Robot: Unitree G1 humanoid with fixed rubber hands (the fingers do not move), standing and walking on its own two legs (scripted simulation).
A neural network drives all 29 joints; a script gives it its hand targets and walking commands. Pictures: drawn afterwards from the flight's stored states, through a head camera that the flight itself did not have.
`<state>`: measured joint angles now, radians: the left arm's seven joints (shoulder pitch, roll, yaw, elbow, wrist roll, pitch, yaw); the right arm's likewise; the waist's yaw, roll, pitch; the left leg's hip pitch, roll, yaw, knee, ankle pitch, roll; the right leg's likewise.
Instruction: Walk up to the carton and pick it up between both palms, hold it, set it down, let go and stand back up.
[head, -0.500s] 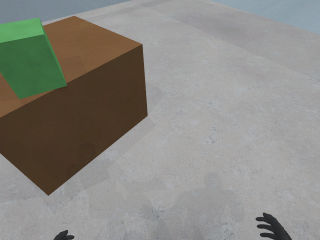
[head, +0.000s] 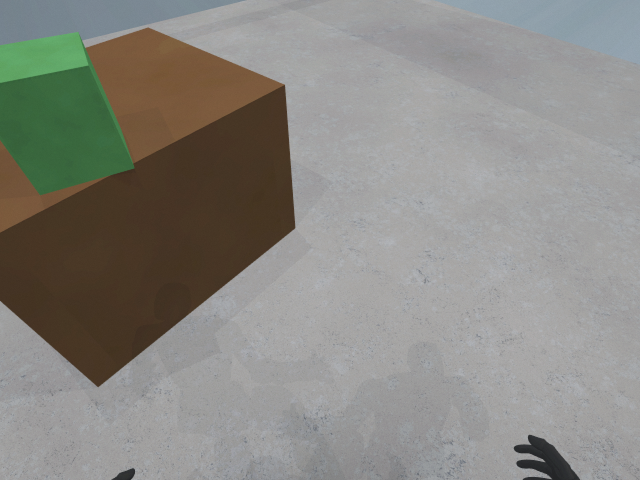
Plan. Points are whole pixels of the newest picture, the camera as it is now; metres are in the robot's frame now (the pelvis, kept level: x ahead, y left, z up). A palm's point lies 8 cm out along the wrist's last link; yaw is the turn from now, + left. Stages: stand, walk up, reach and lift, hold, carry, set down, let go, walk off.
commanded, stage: stand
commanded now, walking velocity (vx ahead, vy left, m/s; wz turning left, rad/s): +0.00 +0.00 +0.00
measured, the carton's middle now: (59, 113) +0.88 +0.59 +0.02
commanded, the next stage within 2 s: none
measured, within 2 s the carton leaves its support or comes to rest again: neither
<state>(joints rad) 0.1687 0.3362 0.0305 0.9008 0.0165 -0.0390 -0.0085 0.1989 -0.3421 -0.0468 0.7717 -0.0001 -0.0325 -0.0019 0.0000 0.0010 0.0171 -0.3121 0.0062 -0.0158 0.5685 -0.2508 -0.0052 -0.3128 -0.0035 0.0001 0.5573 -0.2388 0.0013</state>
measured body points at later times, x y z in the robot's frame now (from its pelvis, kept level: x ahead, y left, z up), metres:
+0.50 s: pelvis +0.00 +0.00 +0.00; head +0.01 +0.00 +0.45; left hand +0.11 +0.29 -0.12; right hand +0.12 -0.30 -0.10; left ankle +0.03 +0.12 -0.73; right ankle +0.04 -0.12 -0.73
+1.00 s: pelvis +0.00 +0.00 +0.00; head +0.00 +0.00 +0.45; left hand +0.10 +0.30 -0.12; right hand +0.12 -0.30 -0.10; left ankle +0.03 +0.12 -0.73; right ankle +0.04 -0.12 -0.73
